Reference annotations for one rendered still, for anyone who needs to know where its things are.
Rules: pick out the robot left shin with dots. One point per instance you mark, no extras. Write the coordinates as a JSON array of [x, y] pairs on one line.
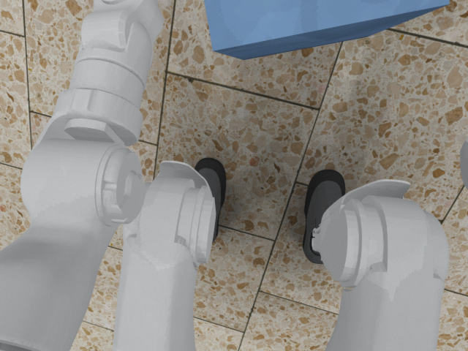
[[172, 169]]

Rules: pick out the left robot thigh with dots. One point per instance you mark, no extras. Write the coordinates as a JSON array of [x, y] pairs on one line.
[[154, 310]]

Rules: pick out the left robot forearm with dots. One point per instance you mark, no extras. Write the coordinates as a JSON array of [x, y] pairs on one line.
[[110, 73]]

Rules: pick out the robot left upper arm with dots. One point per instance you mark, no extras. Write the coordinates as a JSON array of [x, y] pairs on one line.
[[77, 193]]

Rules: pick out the carton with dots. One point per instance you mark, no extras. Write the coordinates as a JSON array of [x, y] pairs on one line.
[[247, 29]]

